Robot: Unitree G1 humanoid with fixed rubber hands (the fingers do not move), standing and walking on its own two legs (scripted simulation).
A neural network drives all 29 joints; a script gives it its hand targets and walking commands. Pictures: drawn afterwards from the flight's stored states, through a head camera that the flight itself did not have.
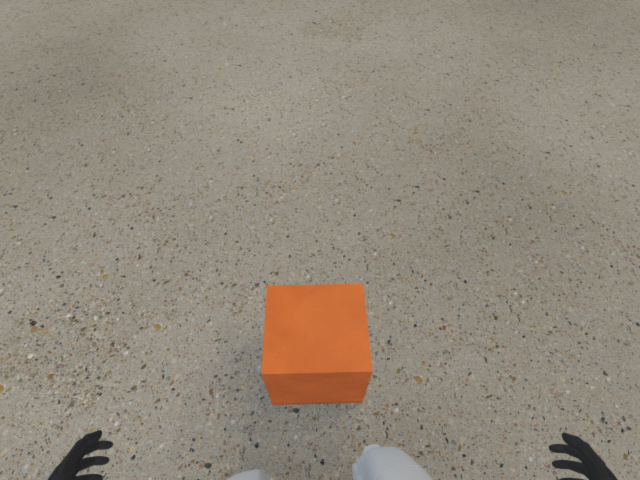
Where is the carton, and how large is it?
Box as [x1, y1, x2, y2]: [261, 284, 372, 404]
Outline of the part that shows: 362,284 267,286 261,374 272,404 338,403 362,401 372,371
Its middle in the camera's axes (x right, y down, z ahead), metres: -0.01 +0.30 +1.10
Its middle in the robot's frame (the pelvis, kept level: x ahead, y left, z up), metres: +0.51 +0.00 -0.59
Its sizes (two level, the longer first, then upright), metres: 0.266 0.243 0.280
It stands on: the floor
